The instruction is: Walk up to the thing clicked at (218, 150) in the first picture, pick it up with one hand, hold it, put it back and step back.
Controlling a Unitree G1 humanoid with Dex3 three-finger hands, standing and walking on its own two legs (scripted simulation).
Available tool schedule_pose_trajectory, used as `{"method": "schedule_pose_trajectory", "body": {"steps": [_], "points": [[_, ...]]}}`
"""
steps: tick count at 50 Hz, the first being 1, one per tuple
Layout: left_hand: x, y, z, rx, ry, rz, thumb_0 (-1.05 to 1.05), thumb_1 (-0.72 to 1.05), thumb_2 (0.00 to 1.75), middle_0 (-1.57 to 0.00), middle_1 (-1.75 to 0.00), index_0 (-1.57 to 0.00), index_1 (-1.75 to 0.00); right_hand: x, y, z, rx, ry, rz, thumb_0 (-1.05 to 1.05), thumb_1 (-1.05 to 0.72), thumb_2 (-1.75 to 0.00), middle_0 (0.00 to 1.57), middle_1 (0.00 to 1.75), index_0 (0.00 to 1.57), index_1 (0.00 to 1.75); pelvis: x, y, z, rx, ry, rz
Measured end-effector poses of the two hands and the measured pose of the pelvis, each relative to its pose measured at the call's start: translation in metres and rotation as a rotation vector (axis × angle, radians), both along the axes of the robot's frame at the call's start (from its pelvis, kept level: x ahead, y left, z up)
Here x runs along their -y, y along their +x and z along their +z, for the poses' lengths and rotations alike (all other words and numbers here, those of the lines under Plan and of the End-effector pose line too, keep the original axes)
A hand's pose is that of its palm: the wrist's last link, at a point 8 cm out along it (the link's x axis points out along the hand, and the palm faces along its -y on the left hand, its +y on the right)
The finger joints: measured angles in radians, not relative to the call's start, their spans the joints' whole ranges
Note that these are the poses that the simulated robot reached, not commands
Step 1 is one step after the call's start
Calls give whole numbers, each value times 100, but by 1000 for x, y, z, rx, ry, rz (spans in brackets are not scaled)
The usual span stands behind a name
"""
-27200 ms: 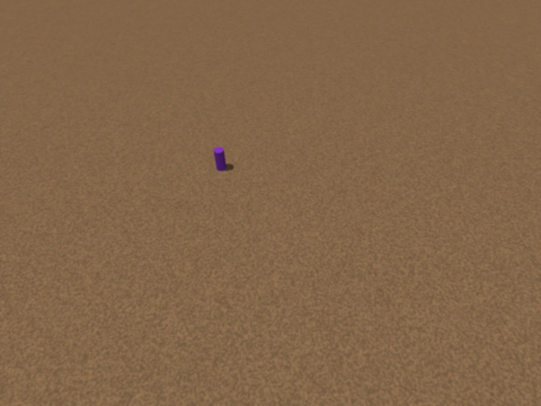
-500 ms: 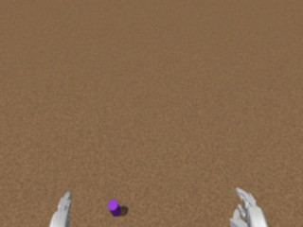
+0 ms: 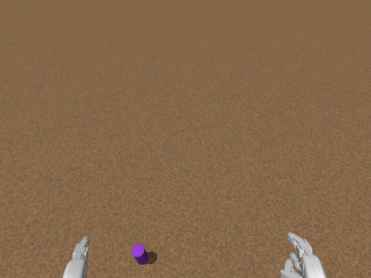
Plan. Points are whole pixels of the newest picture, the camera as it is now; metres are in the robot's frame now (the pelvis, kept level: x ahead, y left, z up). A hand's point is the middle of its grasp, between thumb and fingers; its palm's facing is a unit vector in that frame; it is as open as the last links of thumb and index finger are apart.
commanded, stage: home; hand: left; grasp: from the side
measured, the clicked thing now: (140, 254) +0.38 +0.24 -0.66
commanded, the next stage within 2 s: stand in 0.78 s
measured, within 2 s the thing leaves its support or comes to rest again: neither
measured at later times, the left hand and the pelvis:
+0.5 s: hand (106, 277) +0.17 +0.18 -0.05, palm faces +0.11 -0.95 -0.28, open 17.5 cm; pelvis +0.00 +0.00 +0.00, yaw +0 degrees
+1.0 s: hand (104, 277) +0.17 +0.19 -0.05, palm faces +0.11 -0.95 -0.28, open 16.9 cm; pelvis +0.01 +0.00 +0.00, yaw +0 degrees
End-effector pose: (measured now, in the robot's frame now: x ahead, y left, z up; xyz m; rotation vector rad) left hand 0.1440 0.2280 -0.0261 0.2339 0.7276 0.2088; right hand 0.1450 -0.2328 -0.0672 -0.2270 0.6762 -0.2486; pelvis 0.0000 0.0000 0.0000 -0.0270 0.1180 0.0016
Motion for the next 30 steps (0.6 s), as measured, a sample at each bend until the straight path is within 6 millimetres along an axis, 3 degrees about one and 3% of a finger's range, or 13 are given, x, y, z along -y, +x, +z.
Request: {"method": "schedule_pose_trajectory", "body": {"steps": [30], "points": [[0, 4, 2, 11, -6, 5, -1, -55, 5, -5, -6, -6, -5, 2, 4, 3, 4, -14, 0, 1, -90, -90, 20, 30, 20, 30, 0, 3, 1, 3, 1, -1]]}}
